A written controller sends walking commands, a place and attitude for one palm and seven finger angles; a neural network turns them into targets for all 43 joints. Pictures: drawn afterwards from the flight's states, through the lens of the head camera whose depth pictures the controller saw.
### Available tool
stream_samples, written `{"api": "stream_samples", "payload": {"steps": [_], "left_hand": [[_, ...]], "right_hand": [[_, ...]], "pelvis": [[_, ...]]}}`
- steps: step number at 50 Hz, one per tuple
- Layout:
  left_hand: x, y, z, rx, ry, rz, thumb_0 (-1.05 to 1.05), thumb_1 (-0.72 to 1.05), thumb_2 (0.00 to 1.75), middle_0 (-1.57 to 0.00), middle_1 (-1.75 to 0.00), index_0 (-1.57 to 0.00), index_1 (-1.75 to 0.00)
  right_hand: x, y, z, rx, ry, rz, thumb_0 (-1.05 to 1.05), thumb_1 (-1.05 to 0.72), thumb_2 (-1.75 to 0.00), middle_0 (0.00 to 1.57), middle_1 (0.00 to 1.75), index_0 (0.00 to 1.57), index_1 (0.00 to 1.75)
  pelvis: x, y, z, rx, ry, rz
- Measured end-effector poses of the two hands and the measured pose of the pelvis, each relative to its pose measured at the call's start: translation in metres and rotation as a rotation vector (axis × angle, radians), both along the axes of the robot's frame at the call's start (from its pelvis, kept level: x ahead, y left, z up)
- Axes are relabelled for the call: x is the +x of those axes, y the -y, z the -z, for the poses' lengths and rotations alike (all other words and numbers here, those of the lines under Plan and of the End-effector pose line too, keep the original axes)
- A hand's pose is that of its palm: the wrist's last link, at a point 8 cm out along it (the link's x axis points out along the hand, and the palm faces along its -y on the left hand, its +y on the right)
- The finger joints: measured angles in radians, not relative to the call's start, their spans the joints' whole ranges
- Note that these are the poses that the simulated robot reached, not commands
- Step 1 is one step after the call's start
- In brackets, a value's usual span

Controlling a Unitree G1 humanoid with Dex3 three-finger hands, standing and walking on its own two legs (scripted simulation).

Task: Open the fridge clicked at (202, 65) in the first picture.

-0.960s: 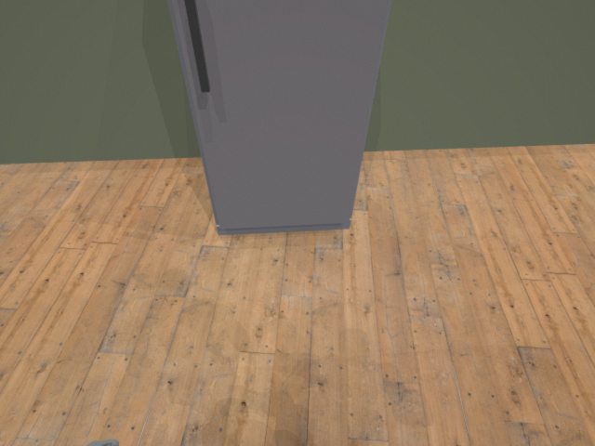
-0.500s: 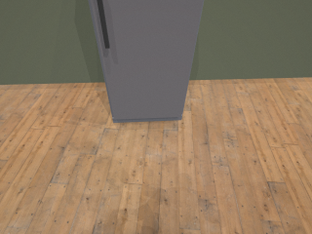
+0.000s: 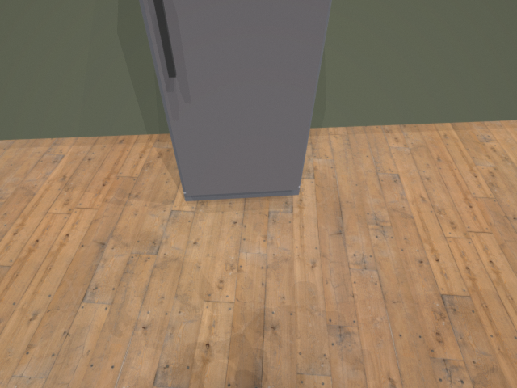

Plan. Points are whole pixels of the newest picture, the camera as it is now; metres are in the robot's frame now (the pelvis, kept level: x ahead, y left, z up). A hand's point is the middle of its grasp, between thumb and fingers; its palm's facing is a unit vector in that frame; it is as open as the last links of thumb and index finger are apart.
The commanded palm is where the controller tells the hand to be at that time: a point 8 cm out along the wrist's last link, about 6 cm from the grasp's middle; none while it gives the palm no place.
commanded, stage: look at it before walking up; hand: left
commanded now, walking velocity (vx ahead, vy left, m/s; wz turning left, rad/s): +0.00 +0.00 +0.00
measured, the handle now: (164, 23) +1.05 +0.35 +0.12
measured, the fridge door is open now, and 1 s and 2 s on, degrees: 0 0 0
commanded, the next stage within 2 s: walk to a spot facing it in 0.48 s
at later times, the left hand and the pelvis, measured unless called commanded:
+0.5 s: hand out of the picture +0.09 +0.24 -0.15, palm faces -0.02 -0.94 -0.33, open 7.4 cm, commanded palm none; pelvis +0.01 +0.00 +0.00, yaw +0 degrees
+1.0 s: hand out of the picture +0.04 +0.23 -0.19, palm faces +0.11 -0.98 -0.16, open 7.4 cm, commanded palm none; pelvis +0.09 +0.05 -0.01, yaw +6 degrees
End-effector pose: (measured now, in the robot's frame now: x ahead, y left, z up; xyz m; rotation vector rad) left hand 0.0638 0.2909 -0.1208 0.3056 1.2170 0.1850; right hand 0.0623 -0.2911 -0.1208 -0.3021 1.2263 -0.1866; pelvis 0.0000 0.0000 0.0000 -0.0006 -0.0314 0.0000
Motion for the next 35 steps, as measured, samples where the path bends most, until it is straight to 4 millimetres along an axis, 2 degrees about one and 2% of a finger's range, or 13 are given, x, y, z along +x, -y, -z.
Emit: {"api": "stream_samples", "payload": {"steps": [22, 31, 35], "left_hand": [[0.017, 0.002, -0.002, 0.002, 0.011, -0.002, 0.01, 0.91, 0.90, -0.20, -0.30, -0.20, -0.30], [0.018, 0.002, -0.003, 0.005, 0.009, -0.006, 0.01, 0.91, 0.90, -0.20, -0.30, -0.20, -0.30], [0.012, 0.009, 0.003, -0.012, -0.006, -0.026, 0.01, 0.91, 0.90, -0.20, -0.30, -0.20, -0.30]], "right_hand": [[0.030, 0.003, -0.005, -0.008, 0.035, -0.016, 0.01, -0.91, -0.90, 0.21, 0.29, 0.20, 0.30], [0.033, 0.004, -0.005, -0.009, 0.036, -0.019, 0.01, -0.91, -0.90, 0.21, 0.29, 0.20, 0.30], [0.028, -0.004, 0.002, 0.007, 0.008, -0.021, 0.01, -0.91, -0.90, 0.21, 0.29, 0.20, 0.30]], "pelvis": [[0.013, 0.003, -0.002, 0.001, -0.001, 0.000], [0.015, 0.004, -0.002, 0.001, 0.000, -0.001], [0.021, 0.003, 0.000, -0.004, -0.005, -0.010]]}}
